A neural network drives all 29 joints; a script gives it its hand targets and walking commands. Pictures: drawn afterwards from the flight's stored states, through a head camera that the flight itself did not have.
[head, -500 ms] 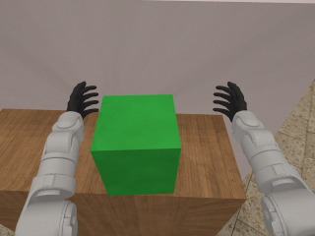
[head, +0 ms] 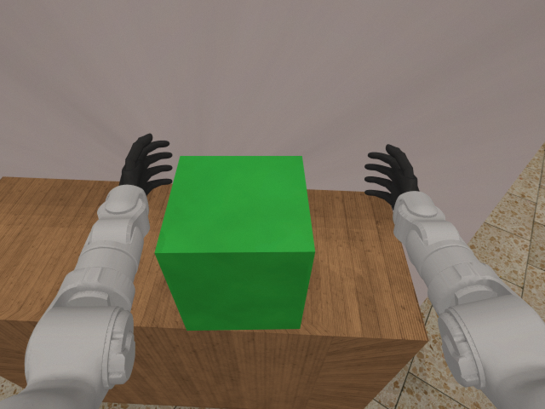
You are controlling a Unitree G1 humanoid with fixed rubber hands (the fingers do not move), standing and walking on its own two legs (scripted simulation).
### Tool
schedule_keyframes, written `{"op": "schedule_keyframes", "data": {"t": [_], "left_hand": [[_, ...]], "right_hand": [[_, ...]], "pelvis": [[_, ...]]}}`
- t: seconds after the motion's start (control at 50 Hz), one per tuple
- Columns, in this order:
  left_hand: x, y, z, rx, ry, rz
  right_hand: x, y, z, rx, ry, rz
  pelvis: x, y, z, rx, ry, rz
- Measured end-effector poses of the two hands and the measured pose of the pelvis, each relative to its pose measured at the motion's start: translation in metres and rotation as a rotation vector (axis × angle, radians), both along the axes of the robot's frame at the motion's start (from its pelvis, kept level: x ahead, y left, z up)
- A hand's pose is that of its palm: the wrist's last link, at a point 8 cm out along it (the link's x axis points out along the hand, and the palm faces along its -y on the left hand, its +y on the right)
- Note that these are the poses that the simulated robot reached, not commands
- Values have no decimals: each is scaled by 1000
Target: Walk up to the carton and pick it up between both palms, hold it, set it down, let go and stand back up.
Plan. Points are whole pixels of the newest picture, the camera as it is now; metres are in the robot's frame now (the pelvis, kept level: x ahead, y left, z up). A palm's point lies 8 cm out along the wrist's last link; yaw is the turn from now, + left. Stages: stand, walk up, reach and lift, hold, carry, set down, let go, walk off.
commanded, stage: reach and lift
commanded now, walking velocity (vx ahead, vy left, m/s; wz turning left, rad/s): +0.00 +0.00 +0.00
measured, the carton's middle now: (242, 246) +0.41 +0.09 -0.01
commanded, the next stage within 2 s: none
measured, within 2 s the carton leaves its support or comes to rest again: neither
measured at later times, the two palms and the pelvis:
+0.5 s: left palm (153, 225) +0.41 +0.24 +0.04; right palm (396, 222) +0.43 -0.17 +0.04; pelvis -0.01 +0.00 -0.02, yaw +0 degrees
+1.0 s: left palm (171, 226) +0.41 +0.21 +0.04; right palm (358, 224) +0.42 -0.10 +0.04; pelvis -0.02 +0.00 -0.02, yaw +1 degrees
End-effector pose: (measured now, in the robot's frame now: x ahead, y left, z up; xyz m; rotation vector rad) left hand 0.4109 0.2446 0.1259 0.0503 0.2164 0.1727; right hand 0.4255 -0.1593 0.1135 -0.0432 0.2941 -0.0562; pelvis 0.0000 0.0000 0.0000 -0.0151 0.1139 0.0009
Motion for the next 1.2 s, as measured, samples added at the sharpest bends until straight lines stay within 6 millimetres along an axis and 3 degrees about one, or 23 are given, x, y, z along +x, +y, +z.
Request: {"op": "schedule_keyframes", "data": {"t": [0.14,0.5,0.66,1.0,1.2], "left_hand": [[-12,-2,-50,-3,51,-2],[-5,-7,-84,7,42,21],[-5,-10,-88,0,13,33],[-5,-37,-85,-44,-20,-25],[-5,-47,-83,-37,-6,-37]], "right_hand": [[-4,1,-26,3,-20,6],[4,-11,-69,-6,-27,17],[5,-2,-73,-6,-29,39],[-4,55,-71,26,-36,77],[-13,51,-71,22,-59,0]], "pelvis": [[-5,1,-5,1,72,-2],[-9,-1,-22,1,244,-3],[-11,-7,-25,4,260,4],[-17,-1,-20,-5,235,18],[-12,13,-8,-10,164,3]]}}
